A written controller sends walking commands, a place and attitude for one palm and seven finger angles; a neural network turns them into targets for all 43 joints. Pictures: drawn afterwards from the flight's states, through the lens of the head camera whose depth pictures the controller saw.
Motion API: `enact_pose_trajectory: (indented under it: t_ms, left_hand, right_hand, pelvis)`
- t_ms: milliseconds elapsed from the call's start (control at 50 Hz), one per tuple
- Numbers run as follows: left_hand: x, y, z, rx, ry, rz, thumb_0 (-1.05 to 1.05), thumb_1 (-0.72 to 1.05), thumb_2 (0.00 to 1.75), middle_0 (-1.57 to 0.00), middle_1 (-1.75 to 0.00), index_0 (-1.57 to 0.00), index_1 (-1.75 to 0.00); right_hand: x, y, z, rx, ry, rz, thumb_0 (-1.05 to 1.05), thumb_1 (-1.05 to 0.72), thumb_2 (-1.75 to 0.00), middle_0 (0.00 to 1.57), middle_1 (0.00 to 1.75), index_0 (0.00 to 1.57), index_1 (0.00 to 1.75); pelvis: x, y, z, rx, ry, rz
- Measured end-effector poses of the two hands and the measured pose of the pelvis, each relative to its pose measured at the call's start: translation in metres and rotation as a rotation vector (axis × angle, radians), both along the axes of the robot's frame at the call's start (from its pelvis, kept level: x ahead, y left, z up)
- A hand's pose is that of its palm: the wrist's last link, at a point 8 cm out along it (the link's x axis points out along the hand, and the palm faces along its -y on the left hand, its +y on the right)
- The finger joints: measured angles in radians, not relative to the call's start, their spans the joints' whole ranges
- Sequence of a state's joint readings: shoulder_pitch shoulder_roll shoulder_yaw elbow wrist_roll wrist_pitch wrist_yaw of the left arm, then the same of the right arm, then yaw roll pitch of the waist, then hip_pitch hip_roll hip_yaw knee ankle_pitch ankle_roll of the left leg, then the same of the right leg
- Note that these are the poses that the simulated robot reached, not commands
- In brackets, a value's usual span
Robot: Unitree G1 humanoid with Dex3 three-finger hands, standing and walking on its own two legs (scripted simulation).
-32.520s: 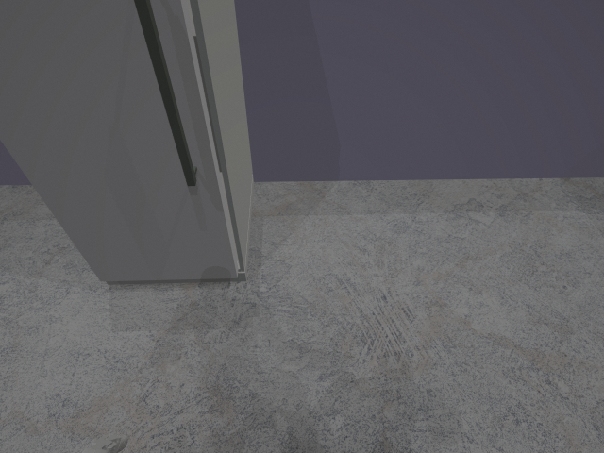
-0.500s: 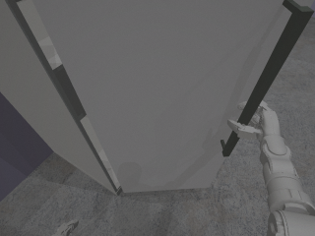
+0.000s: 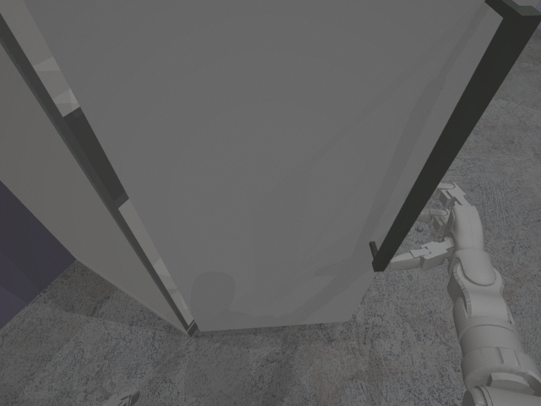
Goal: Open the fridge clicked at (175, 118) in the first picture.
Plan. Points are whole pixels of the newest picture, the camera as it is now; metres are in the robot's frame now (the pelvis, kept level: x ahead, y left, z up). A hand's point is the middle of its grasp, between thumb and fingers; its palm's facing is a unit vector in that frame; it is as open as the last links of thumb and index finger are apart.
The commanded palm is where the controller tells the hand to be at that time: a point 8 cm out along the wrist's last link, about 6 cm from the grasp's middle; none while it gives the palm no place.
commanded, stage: slip the hand off the handle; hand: right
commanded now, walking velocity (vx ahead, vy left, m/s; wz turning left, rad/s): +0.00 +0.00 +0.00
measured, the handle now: (417, 179) +0.44 -0.16 +0.11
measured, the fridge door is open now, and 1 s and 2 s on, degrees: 55 55 55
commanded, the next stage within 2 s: draw the hand back to the body in 1.24 s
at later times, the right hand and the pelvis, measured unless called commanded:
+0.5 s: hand (458, 240) +0.39 -0.24 +0.04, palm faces +0.09 +0.98 -0.18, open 14.6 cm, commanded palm +0.36 -0.29 +0.06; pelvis -0.01 -0.01 -0.01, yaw -1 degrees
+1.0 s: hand (462, 287) +0.31 -0.23 +0.04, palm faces +0.10 +0.98 -0.18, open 14.6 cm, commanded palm +0.27 -0.27 +0.06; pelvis -0.01 +0.00 +0.00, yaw -1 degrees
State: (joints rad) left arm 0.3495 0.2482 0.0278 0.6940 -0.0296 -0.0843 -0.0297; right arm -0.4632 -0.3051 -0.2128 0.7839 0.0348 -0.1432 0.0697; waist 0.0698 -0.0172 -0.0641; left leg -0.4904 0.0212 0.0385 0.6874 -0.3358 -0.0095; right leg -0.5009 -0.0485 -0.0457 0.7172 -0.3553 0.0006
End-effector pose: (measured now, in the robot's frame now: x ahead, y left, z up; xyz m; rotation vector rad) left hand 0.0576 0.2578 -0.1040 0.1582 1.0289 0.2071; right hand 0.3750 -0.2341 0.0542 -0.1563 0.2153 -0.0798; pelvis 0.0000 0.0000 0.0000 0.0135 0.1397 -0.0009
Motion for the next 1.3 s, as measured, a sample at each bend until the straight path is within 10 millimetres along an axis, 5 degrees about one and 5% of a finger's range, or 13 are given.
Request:
enact_pose_trajectory:
  t_ms: [220, 640, 880, 1120, 1300]
  left_hand:
    - [0.012, -0.003, 0.004, 0.043, -0.022, -0.024, 0.01, 0.9, 0.9, -0.2, -0.3, -0.21, -0.3]
    - [0.006, 0.001, 0.005, 0.069, -0.02, -0.017, 0.01, 0.9, 0.9, -0.2, -0.3, -0.21, -0.3]
    - [0.033, 0.002, 0.01, 0.056, -0.118, -0.043, 0.01, 0.9, 0.9, -0.2, -0.3, -0.21, -0.3]
    - [0.083, -0.006, 0.022, 0.043, -0.281, -0.119, 0.01, 0.9, 0.9, -0.2, -0.3, -0.21, -0.3]
    - [0.101, -0.01, 0.03, 0.04, -0.365, -0.16, 0.01, 0.9, 0.9, -0.2, -0.3, -0.21, -0.3]
  right_hand:
    - [-0.006, -0.035, 0.0, -0.017, -0.019, -0.026, -0.02, 0.54, -0.2, 0.25, 1.16, 0.27, 1.17]
    - [-0.021, -0.064, 0.001, -0.019, 0.01, -0.031, -0.02, 0.54, -0.2, 0.25, 1.15, 0.25, 1.15]
    - [-0.068, -0.049, -0.012, -0.002, 0.008, -0.028, -0.01, 0.54, -0.2, 0.25, 1.15, 0.25, 1.15]
    - [-0.112, -0.038, 0.0, -0.009, -0.022, -0.024, -0.02, 0.54, -0.2, 0.25, 1.15, 0.25, 1.15]
    - [-0.147, -0.027, -0.003, -0.008, -0.012, -0.03, -0.02, 0.54, -0.2, 0.25, 1.15, 0.25, 1.15]
  pelvis:
    - [-0.004, -0.006, -0.004, 0.008, 0.014, -0.002]
    - [-0.009, -0.005, -0.005, 0.017, 0.011, -0.013]
    - [-0.005, 0.0, -0.005, 0.01, -0.016, -0.011]
    - [-0.007, 0.007, -0.003, 0.006, -0.056, -0.031]
    - [-0.009, 0.011, -0.004, 0.001, -0.077, -0.037]
